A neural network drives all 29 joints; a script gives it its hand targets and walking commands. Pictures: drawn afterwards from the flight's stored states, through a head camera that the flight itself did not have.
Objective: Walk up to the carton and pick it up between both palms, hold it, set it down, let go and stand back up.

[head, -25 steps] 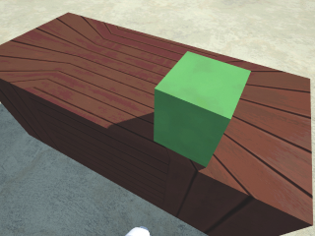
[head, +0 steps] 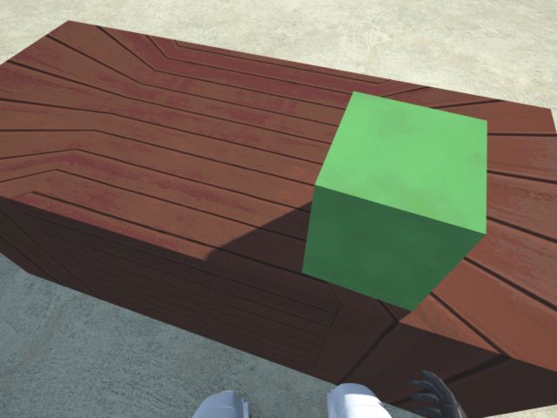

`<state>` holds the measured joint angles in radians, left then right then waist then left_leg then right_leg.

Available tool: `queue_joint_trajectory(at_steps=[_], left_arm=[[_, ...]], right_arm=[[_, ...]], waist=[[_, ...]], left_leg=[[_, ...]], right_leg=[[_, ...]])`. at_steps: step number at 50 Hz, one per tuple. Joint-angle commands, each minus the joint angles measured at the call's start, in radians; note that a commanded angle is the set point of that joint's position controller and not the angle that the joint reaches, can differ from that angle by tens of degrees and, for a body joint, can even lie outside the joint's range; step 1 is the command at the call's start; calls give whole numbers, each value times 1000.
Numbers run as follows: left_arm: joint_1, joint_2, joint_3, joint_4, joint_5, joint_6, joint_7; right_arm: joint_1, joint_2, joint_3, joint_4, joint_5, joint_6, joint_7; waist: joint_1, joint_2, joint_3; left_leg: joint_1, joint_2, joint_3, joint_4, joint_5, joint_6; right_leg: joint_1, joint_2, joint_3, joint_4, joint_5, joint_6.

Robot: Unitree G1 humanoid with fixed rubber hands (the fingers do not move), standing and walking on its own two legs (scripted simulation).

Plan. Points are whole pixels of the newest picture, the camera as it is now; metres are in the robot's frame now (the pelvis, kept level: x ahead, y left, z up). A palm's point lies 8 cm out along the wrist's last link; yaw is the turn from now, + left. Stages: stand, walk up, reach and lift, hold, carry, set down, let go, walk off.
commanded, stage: walk up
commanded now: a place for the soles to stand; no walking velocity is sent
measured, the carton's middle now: (384, 205) +0.42 -0.14 +0.03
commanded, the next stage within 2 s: none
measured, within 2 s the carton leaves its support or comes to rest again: neither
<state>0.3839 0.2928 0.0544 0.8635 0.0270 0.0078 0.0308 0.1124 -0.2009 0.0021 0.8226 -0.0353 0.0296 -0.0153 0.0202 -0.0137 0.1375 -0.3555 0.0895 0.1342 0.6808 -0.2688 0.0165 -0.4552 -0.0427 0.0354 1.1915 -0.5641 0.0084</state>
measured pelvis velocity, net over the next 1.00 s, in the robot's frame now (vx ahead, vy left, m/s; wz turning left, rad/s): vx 0.00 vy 0.02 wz -0.45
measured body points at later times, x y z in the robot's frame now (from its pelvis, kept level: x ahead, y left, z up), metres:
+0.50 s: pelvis +0.01 +0.02 -0.01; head +0.04 +0.01 +0.44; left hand +0.19 +0.23 -0.13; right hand +0.05 -0.25 -0.14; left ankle +0.07 +0.13 -0.72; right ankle +0.05 -0.11 -0.72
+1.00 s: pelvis +0.00 +0.02 +0.01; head -0.01 +0.00 +0.46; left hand +0.15 +0.22 -0.12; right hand -0.05 -0.24 -0.14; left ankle +0.06 +0.13 -0.72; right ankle +0.00 -0.10 -0.72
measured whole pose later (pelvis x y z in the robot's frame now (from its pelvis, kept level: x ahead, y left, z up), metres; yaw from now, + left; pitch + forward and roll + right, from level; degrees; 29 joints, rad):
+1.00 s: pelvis +0.00 +0.02 +0.01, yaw -26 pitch -2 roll +2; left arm 0.29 0.20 -0.01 0.93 -0.01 -0.01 0.00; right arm 0.23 -0.25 0.02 0.95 -0.01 0.03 0.00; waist 0.01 0.01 0.03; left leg -0.22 0.08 0.23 0.54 -0.27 0.00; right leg -0.33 0.06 0.14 0.61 -0.24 -0.02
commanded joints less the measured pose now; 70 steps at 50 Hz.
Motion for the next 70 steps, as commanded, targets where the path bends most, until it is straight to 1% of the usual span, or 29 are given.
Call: queue_joint_trajectory(at_steps=[1,6,9,11,12,13,14,15,18,21,23,24,25,26,28,31,33,35,39,43,51,54,56,60,63,65,66,67,70], left_arm=[[82,49,27,-92,6,-12,-9],[23,42,48,-143,9,10,-21],[10,37,52,-153,1,0,-31],[4,24,55,-150,1,-11,-33],[33,38,59,-155,2,-21,-31],[38,108,82,-174,2,-30,-28],[34,225,104,-204,-21,-36,-21],[41,227,107,-183,-35,-33,-8],[-140,117,56,-219,-11,-14,10],[-154,94,39,-215,2,-10,-6],[-187,97,22,-190,-11,-2,-21],[-187,54,11,-194,-19,0,-30],[-157,38,7,-190,-21,10,-25],[-131,49,14,-165,-16,14,-20],[-129,33,18,-136,-9,4,-24],[-85,12,10,-96,-9,-30,-33],[-137,62,9,-106,-16,-44,-36],[-134,73,7,-88,-43,-37,-37],[-130,56,-14,-45,-35,-27,-30],[-102,59,-18,-15,-27,-41,-27],[-85,87,-24,-2,-36,-40,-16],[-96,83,-34,-1,-35,-37,-12],[-137,136,-14,-24,-37,-41,-3],[-119,151,-1,-42,-29,-26,6],[-190,136,0,-67,-28,2,10],[-176,92,-17,-71,-28,10,7],[-148,86,-12,-67,-16,11,10],[-123,98,-1,-58,-12,16,10],[-100,67,-2,-42,-11,22,-8]], right_arm=[[58,-207,-61,-37,-9,-34,-28],[3,-207,-56,-35,-14,-51,-37],[-33,-217,-52,-41,-11,-33,-28],[-24,-221,-44,-43,-12,-19,-24],[-26,-223,-38,-44,-8,-7,-14],[17,-170,-21,-49,-2,1,-2],[8,-131,-8,-92,13,15,2],[-19,-127,-12,-95,17,30,-3],[38,-119,-13,-69,19,14,-11],[64,-122,-18,-58,13,-3,-5],[92,-117,-20,-77,24,-23,0],[83,-169,-30,-92,14,-37,0],[52,-251,-53,-99,25,-41,-3],[7,-252,-56,-100,29,-39,-4],[-19,-217,-44,-90,17,-44,-8],[-11,-193,-29,-80,14,-40,16],[67,-144,-9,-64,32,-36,28],[48,-110,0,-51,28,-22,19],[76,-143,-7,-7,22,-32,18],[60,-172,-10,18,26,-34,11],[104,-157,-4,64,22,-22,10],[127,-168,-3,73,23,-25,8],[81,-226,-23,71,33,-11,-5],[107,-187,-33,60,26,14,-2],[142,-178,-34,52,29,15,-1],[116,-254,-57,45,26,11,-6],[83,-286,-66,43,20,11,-11],[46,-280,-63,37,14,9,-16],[2,-241,-57,30,0,-8,-11]], waist=[[-37,126,-113],[-8,154,-100],[-5,198,-125],[13,115,-120],[41,94,-163],[35,-70,-161],[39,-211,-189],[63,-132,-180],[-7,-144,-163],[-6,-119,-231],[-44,-80,-238],[-37,39,-199],[-20,159,-133],[-1,158,-82],[6,159,-80],[20,175,-182],[-32,39,-227],[-30,-19,-190],[-25,-20,-120],[-2,-16,-112],[-25,-65,-106],[-23,-81,-102],[-16,-63,-118],[-21,-90,-206],[-48,-100,-187],[-32,75,-144],[-24,151,-139],[-7,145,-97],[-1,128,-110]], left_leg=[[146,333,-315,-348,37,238],[145,379,-211,-305,248,237],[84,326,-80,-224,267,191],[33,299,-46,-134,259,154],[9,250,3,-34,112,110],[-85,152,57,151,-43,37],[-168,-31,27,334,-461,-33],[-139,-6,-128,455,-485,-46],[-113,-5,-136,365,-328,-54],[23,-46,-85,99,-228,-34],[205,-26,-101,-169,-8,8],[201,132,-315,-290,-14,53],[76,292,-513,-399,-6,114],[10,339,-488,-403,-18,180],[19,284,-355,-360,100,185],[55,151,-158,-223,205,94],[60,69,-97,-190,5,32],[172,3,-67,-169,-127,7],[220,50,-89,-257,-128,31],[174,93,-79,-307,-176,59],[257,21,-40,-230,-154,40],[256,43,-48,-256,-136,47],[226,42,-17,-167,74,51],[247,-32,-20,-59,-35,39],[270,4,-79,-170,-92,60],[205,204,-223,-368,-132,152],[121,346,-291,-429,-62,225],[73,406,-293,-439,5,269],[35,308,-151,-399,32,212]], right_leg=[[-104,-24,22,2,23,5],[-42,-29,23,-126,118,5],[115,-5,-45,-319,139,-9],[213,55,-105,-491,284,-41],[282,61,-84,-594,366,-50],[325,-78,168,-669,490,-109],[283,-300,538,-812,677,-249],[225,-321,536,-816,617,-337],[190,-210,356,-750,601,-276],[195,-165,338,-689,607,-227],[80,-101,269,-610,529,-148],[14,0,184,-485,450,-74],[-2,109,70,-374,160,-16],[43,79,64,-288,55,-8],[76,53,55,-318,72,-12],[269,50,28,-613,393,-40],[291,-45,188,-631,566,-90],[97,-87,290,-747,364,-120],[12,-13,238,-761,249,-72],[62,23,186,-702,326,-62],[-51,-1,329,-809,221,-80],[-48,25,297,-776,263,-71],[-3,1,290,-692,676,-86],[6,-61,418,-744,639,-147],[-53,-15,362,-710,447,-113],[-65,116,162,-450,281,-36],[-27,128,82,-270,125,-14],[-41,85,63,-111,-10,2],[43,5,47,-173,27,5]])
